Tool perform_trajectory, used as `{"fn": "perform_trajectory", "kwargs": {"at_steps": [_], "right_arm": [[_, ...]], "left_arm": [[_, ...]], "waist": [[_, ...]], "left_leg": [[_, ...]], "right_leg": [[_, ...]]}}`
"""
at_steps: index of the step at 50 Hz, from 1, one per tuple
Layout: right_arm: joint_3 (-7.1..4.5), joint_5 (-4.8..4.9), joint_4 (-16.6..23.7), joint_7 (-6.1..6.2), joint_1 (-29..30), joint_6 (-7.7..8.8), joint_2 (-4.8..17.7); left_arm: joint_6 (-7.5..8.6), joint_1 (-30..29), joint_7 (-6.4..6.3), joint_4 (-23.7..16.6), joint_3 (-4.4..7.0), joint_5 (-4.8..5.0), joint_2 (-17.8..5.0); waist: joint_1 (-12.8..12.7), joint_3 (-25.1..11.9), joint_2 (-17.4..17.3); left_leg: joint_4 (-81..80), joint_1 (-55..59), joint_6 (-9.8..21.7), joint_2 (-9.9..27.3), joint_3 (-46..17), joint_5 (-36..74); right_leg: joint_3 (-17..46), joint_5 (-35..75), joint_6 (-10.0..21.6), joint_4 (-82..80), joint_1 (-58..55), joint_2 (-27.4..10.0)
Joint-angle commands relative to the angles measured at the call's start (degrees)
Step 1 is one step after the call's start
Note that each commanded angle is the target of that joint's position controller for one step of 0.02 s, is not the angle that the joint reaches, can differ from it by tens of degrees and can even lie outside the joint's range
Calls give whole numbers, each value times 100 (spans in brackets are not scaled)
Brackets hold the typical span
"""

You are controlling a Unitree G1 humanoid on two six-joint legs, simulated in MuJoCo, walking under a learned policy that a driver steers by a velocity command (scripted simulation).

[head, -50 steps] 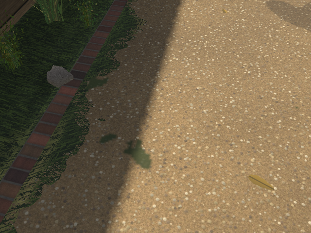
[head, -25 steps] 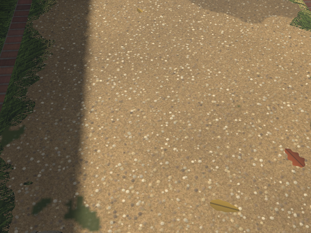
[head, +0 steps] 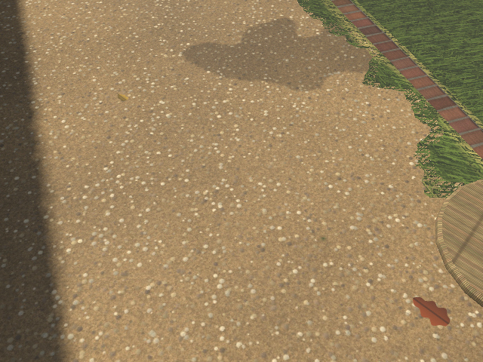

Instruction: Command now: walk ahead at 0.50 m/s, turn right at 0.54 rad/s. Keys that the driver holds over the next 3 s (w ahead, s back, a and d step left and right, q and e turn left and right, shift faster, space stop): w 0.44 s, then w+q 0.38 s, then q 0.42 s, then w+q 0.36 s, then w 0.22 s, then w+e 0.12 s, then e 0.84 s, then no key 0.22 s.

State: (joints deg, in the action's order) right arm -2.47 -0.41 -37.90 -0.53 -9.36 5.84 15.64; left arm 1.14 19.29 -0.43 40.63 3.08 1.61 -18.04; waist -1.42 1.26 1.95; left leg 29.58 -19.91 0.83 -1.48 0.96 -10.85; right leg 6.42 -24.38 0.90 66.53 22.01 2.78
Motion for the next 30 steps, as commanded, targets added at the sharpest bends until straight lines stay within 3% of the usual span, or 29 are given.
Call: {"fn": "perform_trajectory", "kwargs": {"at_steps": [1, 3, 5, 9, 12, 14, 16, 17, 18, 19, 20, 21, 22, 23, 24, 25, 27, 30], "right_arm": [[-188, -40, 90, 42, -484, 9, 608], [-196, 0, -57, 9, -548, 64, 595], [-244, 21, -202, -14, -626, 96, 738], [-280, 105, -405, -15, -669, 34, 940], [-299, 175, -621, -8, -1025, -37, 1087], [-314, 211, -766, -8, -1204, -100, 1164], [-332, 250, -859, 11, -1238, -175, 1236], [-339, 259, -879, 29, -1179, -208, 1293], [-315, 264, -893, 50, -1130, -236, 1263], [-234, 194, -851, 78, -1141, -225, 1093], [-28, 58, -578, 55, -1476, -144, 529], [7, 77, -644, 35, -1527, -30, 508], [-142, 244, -540, -10, -1150, 34, 994], [-136, 315, -471, -22, -815, 51, 989], [-134, 247, -481, -3, -676, 30, 903], [-164, 185, -531, 7, -737, -43, 871], [-135, 197, -668, 0, -1016, -204, 632], [-145, 193, -566, 43, -729, -316, 538]], "left_arm": [[69, -394, 27, -637, 189, -14, -570], [41, -380, 45, -619, 126, -12, -295], [51, -599, 49, -683, 73, -54, -168], [181, -1207, 165, -769, -29, -106, -38], [261, -1792, 252, -908, -70, -67, -4], [277, -2017, 288, -1016, -46, -36, -91], [290, -2000, 311, -1052, 5, -49, -221], [294, -1699, 304, -985, 71, -74, -337], [284, -1002, 273, -769, 190, -103, -524], [252, -112, 207, -519, 334, -118, -820], [211, 613, 129, -439, 457, -249, -1427], [202, 678, 134, -409, 395, -144, -1257], [229, 350, 157, -402, 270, -118, -920], [250, 22, 159, -414, 209, -118, -713], [280, -299, 180, -393, 158, -142, -531], [334, -520, 197, -394, 114, -181, -359], [443, -692, 206, -311, 134, -215, -324], [558, -640, 157, -92, 184, -270, -409]], "waist": [[326, 8, -829], [271, 38, -835], [266, 102, -703], [400, 126, -576], [618, 217, -583], [616, 278, -645], [473, 226, -728], [237, 21, -761], [-164, -415, -695], [-560, -1003, -575], [-578, -1915, 622], [-524, -2441, 1127], [-509, -1602, 759], [-377, -960, 544], [-195, -553, 249], [-8, -371, 325], [205, -284, 371], [222, 24, 190]], "left_leg": [[-1727, 1459, 861, 1614, -1867, -343], [-1931, 1258, 981, 1511, -1411, 159], [-2076, 1306, 1129, 1559, -1135, 655], [-2141, 1474, 1071, 1415, -484, 1315], [-2114, 1583, 987, 1437, -294, 1336], [-2022, 1893, 931, 1611, -333, 1497], [-1744, 2189, 832, 1729, -312, 2100], [-1336, 2224, 741, 1677, -191, 2942], [-505, 2044, 600, 1475, 57, 3710], [660, 1301, 389, 1219, 267, 3299], [2919, -867, -14, 508, 464, 919], [4071, -1772, -90, 23, -368, -2194], [4461, -2349, -24, 373, -623, -2015], [4301, -2386, 44, 632, -494, -1543], [3957, -2224, 27, 809, -430, -1117], [3698, -1900, 3, 966, -495, -787], [3601, -1425, -97, 985, -551, -429], [3106, -1774, -230, 922, -766, 208]], "right_leg": [[101, 572, -80, 240, 1782, -746], [3, 682, -101, -71, 1648, -747], [6, 919, -142, -643, 1790, -750], [-316, 2009, -137, -2154, 1572, -793], [-591, 2370, -91, -2934, 1214, -675], [-610, 2169, 27, -3244, 1164, -615], [-690, 1809, 207, -3512, 900, -503], [-808, 1761, 323, -3687, 356, -358], [-953, 1943, 484, -3909, -698, -187], [-688, 2067, 665, -3771, -2138, -416], [1702, 1552, 1440, -3815, -4347, -1970], [3532, 1050, 1877, -4691, -4594, -2555], [2888, 778, 1654, -4823, -3980, -2375], [1987, 1048, 1459, -4906, -3208, -2146], [1429, 1412, 1328, -5102, -2493, -1894], [1024, 1756, 1230, -5307, -1985, -1717], [525, 2136, 1247, -5675, -1405, -1635], [-120, 2592, 1219, -5942, -1262, -1620]]}}
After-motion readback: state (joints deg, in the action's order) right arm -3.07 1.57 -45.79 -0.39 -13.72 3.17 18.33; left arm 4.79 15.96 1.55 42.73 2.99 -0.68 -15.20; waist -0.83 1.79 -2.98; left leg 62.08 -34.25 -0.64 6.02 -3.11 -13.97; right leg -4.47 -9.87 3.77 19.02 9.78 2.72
